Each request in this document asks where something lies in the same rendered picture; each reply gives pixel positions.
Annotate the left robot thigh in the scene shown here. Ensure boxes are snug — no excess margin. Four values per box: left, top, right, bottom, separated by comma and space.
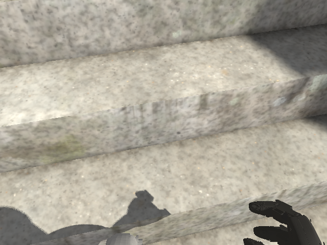
106, 233, 143, 245

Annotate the right robot hand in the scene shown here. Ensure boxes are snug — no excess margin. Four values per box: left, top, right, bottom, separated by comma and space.
243, 200, 325, 245

